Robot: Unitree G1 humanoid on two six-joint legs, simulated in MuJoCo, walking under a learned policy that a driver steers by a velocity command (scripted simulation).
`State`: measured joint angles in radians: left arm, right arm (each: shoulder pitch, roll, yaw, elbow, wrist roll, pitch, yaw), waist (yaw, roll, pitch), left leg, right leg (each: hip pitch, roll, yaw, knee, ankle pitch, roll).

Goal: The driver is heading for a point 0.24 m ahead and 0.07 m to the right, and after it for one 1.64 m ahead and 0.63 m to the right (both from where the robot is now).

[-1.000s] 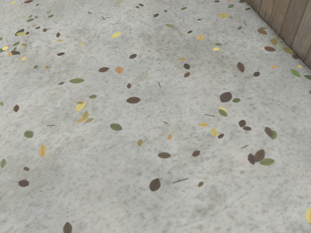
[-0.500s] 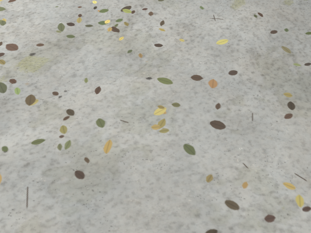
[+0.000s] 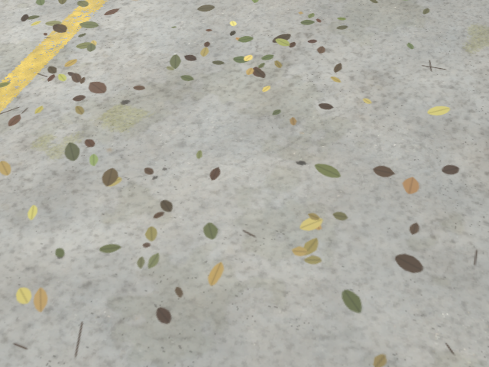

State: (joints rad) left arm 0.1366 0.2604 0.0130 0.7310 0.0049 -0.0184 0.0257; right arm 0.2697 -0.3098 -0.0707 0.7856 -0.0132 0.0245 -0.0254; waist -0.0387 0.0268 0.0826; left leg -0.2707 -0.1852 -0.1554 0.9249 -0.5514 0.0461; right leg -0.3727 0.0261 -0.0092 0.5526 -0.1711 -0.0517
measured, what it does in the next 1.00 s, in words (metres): walks ahead, turning right: left foot, then right foot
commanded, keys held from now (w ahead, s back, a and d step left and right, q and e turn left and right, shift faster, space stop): no key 0.06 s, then e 0.40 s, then w+e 0.54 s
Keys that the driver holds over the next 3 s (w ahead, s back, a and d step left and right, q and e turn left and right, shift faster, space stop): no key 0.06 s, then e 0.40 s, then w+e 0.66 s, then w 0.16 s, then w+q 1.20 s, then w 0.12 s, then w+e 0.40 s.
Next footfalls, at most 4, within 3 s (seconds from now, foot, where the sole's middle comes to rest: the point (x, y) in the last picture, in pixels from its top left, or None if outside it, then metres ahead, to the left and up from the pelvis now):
0.32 left None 0.04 0.10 -0.77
0.72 right None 0.02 -0.13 -0.77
1.16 left None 0.41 -0.13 -0.77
1.62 right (432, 354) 0.46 -0.44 -0.77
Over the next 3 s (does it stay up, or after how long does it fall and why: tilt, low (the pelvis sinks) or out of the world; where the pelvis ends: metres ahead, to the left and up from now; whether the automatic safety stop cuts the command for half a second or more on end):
stays up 1.10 -0.46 0.02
